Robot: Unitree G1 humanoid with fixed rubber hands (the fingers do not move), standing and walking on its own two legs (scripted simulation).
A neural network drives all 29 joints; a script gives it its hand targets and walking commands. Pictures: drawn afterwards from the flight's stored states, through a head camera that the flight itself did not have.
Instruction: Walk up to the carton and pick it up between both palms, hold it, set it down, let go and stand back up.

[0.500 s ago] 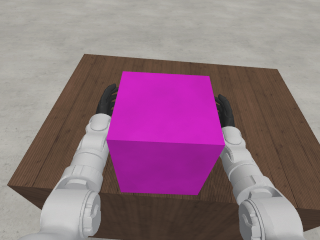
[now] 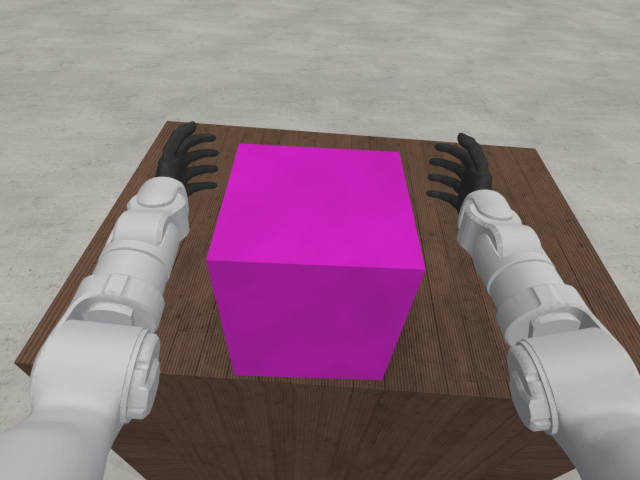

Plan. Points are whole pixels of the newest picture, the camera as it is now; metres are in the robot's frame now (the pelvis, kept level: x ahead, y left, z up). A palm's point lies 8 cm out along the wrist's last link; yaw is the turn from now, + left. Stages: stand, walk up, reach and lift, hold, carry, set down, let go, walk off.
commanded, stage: set down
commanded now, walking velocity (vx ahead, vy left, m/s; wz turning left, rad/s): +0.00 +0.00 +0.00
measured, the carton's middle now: (313, 267) +0.39 +0.03 +0.06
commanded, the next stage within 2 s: none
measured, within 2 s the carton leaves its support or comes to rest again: neither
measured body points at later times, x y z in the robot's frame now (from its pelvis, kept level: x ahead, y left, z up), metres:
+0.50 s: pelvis +0.00 +0.00 +0.00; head -0.01 +0.02 +0.45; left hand +0.45 +0.22 +0.24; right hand +0.44 -0.19 +0.23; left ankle +0.02 +0.12 -0.74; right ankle +0.02 -0.10 -0.74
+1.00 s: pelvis -0.01 +0.00 +0.00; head -0.03 +0.02 +0.45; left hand +0.38 +0.22 +0.16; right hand +0.37 -0.19 +0.16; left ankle +0.02 +0.12 -0.74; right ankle +0.02 -0.10 -0.74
